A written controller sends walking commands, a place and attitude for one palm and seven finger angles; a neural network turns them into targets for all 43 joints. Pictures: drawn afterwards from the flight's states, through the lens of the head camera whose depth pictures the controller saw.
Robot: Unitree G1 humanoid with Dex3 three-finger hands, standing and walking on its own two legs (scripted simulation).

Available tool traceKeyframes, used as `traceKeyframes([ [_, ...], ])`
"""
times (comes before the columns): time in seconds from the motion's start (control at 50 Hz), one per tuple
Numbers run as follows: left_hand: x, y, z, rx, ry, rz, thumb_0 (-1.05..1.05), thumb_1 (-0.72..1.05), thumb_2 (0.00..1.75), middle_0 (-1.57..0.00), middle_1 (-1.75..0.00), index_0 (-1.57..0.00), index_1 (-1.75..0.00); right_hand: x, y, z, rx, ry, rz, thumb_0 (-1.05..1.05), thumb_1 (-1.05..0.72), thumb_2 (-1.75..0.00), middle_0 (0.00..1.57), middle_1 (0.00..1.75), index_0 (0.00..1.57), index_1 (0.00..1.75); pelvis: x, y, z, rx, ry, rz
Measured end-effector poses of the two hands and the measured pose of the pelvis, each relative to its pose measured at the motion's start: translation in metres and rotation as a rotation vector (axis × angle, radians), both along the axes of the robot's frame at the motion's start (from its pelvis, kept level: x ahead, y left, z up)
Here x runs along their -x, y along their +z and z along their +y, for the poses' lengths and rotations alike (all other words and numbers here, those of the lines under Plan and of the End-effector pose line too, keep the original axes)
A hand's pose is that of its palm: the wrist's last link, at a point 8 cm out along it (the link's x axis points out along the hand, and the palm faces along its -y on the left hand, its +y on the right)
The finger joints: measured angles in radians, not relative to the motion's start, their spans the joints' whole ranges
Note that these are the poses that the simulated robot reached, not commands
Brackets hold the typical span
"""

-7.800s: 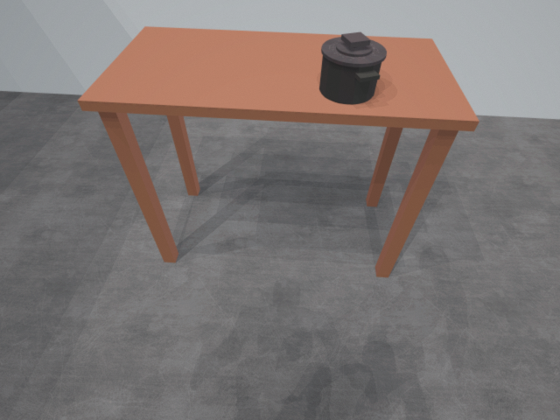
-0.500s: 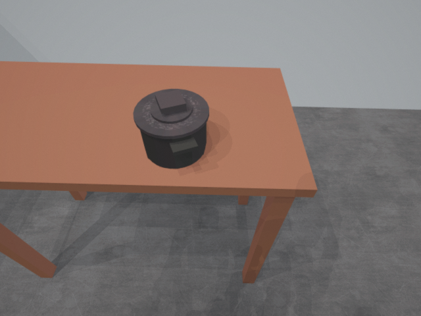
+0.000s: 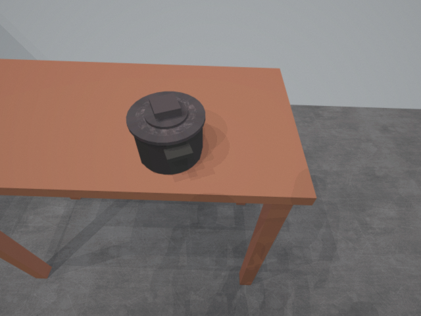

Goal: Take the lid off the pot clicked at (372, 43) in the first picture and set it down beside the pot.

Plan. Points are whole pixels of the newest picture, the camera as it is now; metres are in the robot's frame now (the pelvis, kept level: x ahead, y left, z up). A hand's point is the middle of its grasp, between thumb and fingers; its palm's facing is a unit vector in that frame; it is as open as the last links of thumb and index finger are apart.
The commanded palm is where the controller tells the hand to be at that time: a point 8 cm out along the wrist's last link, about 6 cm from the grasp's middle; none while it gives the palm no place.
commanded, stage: look again from close up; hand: left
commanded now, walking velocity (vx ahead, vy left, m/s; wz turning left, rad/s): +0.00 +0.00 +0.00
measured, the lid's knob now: (165, 105) +0.47 +0.12 +0.15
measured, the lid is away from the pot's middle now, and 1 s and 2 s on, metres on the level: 0.00 0.00 0.00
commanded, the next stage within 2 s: lift the closed hand beside the body in 0.54 s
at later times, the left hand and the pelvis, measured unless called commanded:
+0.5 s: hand out of the picture +0.01 +0.17 -0.18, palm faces +0.05 -0.98 -0.19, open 7.3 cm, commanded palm none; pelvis +0.00 +0.00 +0.00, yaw +0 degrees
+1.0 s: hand out of the picture +0.12 +0.19 -0.02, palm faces +0.26 -0.93 -0.27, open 4.9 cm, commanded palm +0.07 +0.24 +0.02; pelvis -0.02 -0.01 +0.00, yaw +5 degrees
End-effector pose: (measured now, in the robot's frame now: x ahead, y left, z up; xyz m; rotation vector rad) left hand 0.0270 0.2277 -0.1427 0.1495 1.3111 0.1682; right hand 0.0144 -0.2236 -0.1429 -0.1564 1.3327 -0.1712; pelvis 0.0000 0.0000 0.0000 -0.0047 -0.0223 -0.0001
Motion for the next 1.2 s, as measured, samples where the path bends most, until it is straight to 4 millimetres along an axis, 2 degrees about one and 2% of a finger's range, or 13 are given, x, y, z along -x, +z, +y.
traceKeyframes([
  [0.46, 0.022, -0.003, -0.006, 0.014, 0.018, 0.053, 0.0, 0.92, 0.9, -0.2, -0.3, -0.2, -0.3, 0.021, -0.001, 0.008, -0.02, -0.01, 0.053, 0.0, -0.91, -0.9, 0.2, 0.3, 0.2, 0.3, 0.002, 0.001, -0.002, 0.002, 0.002, -0.004],
  [0.66, 0.027, -0.004, -0.007, 0.011, 0.022, 0.061, 0.0, 0.92, 0.9, -0.2, -0.3, -0.2, -0.3, 0.025, -0.002, 0.011, -0.03, -0.01, 0.066, 0.0, -0.91, -0.9, 0.2, 0.3, 0.2, 0.3, 0.002, 0.0, -0.002, 0.005, 0.005, 0.002],
  [0.68, 0.02, 0.001, -0.005, 0.002, 0.044, 0.017, 0.01, 0.93, 0.9, -0.2, -0.3, -0.2, -0.3, 0.022, 0.0, 0.01, -0.028, -0.001, 0.038, 0.0, -0.91, -0.9, 0.2, 0.3, 0.2, 0.3, 0.003, 0.0, -0.002, 0.003, 0.01, 0.003],
  [0.72, -0.01, 0.027, 0.004, -0.056, 0.07, -0.185, 0.01, 0.94, 0.9, -0.22, -0.31, -0.22, -0.32, 0.009, 0.006, 0.003, -0.008, 0.024, -0.081, 0.02, -0.93, -0.9, 0.2, 0.3, 0.2, 0.3, 0.002, 0.0, -0.001, -0.001, 0.033, 0.004],
  [0.78, -0.051, 0.07, 0.013, -0.143, 0.054, -0.441, 0.01, 0.94, 0.9, -0.26, -0.36, -0.26, -0.37, -0.03, 0.014, -0.007, -0.005, 0.091, -0.271, 0.02, -0.93, -0.9, 0.2, 0.3, 0.2, 0.3, 0.003, 0.001, 0.001, 0.002, 0.071, -0.003],
  [0.82, -0.068, 0.088, 0.014, -0.167, 0.036, -0.549, 0.01, 0.93, 0.9, -0.31, -0.41, -0.31, -0.42, -0.063, 0.023, -0.013, -0.005, 0.118, -0.396, 0.02, -0.93, -0.9, 0.2, 0.3, 0.2, 0.3, 0.006, 0.0, -0.001, 0.001, 0.08, 0.001],
  [0.86, -0.075, 0.103, 0.012, -0.171, 0.022, -0.633, 0.01, 0.93, 0.9, -0.37, -0.48, -0.37, -0.48, -0.099, 0.04, -0.017, -0.002, 0.132, -0.534, 0.02, -0.92, -0.9, 0.2, 0.3, 0.2, 0.3, 0.009, -0.001, -0.003, -0.001, 0.074, 0.001],
  [0.94, -0.071, 0.133, 0.007, -0.179, -0.009, -0.789, 0.0, 0.92, 0.9, -0.51, -0.63, -0.51, -0.64, -0.163, 0.085, -0.015, 0.011, 0.184, -0.801, 0.02, -0.92, -0.9, 0.2, 0.3, 0.2, 0.3, 0.014, -0.002, -0.009, 0.001, 0.075, -0.002],
  [1.02, -0.056, 0.149, 0.01, -0.208, 0.017, -0.858, 0.0, 0.91, 0.9, -0.67, -0.81, -0.67, -0.81, -0.204, 0.121, -0.005, 0.019, 0.258, -0.958, 0.01, -0.91, -0.9, 0.2, 0.3, 0.2, 0.3, 0.018, -0.003, -0.015, 0.007, 0.084, 0.006],
  [1.1, -0.043, 0.168, 0.016, -0.262, 0.049, -0.908, 0.01, 0.91, 0.9, -0.84, -0.99, -0.84, -1.0, -0.221, 0.131, 0.01, 0.005, 0.324, -1.006, 0.01, -0.91, -0.9, 0.2, 0.3, 0.2, 0.3, 0.017, -0.003, -0.018, 0.012, 0.099, 0.01],
  [1.2, -0.036, 0.187, 0.024, -0.326, 0.065, -0.948, 0.01, 0.9, 0.9, -1.05, -1.23, -1.05, -1.23, -0.214, 0.112, 0.027, -0.042, 0.35, -0.933, 0.0, -0.91, -0.9, 0.2, 0.3, 0.2, 0.3, 0.015, -0.003, -0.018, 0.015, 0.11, 0.006],
])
